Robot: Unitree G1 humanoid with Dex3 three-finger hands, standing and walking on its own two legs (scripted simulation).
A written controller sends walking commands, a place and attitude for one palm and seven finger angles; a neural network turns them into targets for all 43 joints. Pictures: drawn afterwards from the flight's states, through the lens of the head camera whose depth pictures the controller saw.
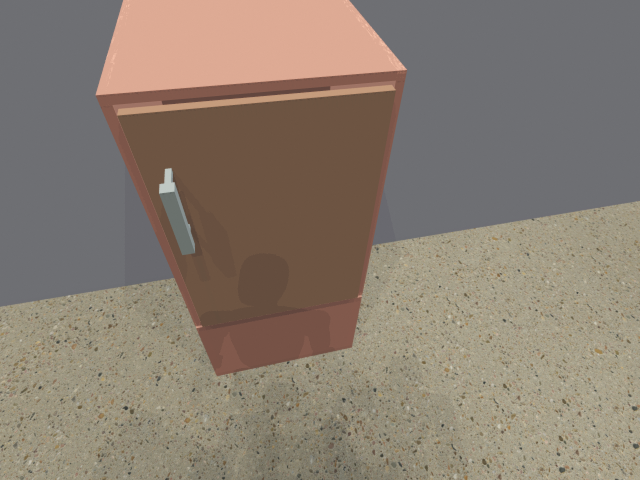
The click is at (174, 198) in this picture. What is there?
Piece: cupboard door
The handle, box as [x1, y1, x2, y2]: [159, 168, 194, 254]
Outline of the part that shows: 165,169 164,183 159,185 159,194 182,254 194,252 194,243 190,233 190,227 186,221 174,182 172,181 171,168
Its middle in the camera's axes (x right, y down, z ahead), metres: -0.24 -0.04 +0.65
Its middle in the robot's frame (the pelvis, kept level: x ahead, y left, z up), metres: +0.51 +0.27 +0.01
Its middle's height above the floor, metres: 0.78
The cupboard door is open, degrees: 0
